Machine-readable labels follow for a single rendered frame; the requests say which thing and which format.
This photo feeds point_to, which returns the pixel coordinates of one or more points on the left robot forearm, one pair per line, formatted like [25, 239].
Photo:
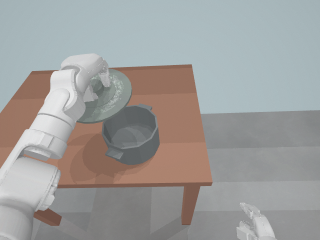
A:
[48, 135]

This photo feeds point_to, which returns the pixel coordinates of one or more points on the table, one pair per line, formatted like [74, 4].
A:
[181, 159]

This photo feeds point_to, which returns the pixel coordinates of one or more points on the lid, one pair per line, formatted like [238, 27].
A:
[111, 102]

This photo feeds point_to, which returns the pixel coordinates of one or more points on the robot left hand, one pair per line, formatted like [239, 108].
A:
[94, 64]

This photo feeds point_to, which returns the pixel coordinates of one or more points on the pot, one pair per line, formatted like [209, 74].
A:
[132, 136]

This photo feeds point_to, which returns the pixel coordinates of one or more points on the robot right hand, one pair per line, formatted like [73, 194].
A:
[260, 225]

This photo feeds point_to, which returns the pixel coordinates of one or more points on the knob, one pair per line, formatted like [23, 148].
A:
[97, 85]

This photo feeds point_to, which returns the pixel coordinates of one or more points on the robot left upper arm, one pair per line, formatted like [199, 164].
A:
[30, 185]

